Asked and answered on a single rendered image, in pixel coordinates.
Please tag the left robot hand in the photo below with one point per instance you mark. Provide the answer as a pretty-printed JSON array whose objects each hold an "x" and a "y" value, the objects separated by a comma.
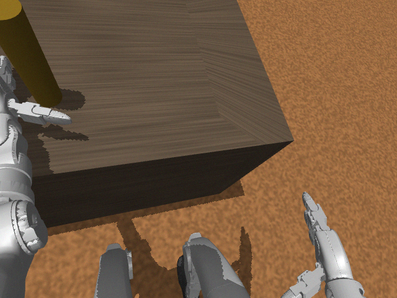
[{"x": 28, "y": 111}]

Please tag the left robot arm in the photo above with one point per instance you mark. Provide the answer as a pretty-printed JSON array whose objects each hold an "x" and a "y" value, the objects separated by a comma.
[{"x": 22, "y": 231}]

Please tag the right robot arm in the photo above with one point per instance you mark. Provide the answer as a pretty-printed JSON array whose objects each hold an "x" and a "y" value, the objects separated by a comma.
[{"x": 344, "y": 288}]

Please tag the can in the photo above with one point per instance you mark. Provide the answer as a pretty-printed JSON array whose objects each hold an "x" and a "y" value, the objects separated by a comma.
[{"x": 22, "y": 48}]

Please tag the right robot hand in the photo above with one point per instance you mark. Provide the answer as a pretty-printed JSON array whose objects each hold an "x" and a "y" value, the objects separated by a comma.
[{"x": 332, "y": 261}]

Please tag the right robot foot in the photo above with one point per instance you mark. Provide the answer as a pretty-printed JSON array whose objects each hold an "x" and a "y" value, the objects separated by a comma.
[{"x": 181, "y": 276}]

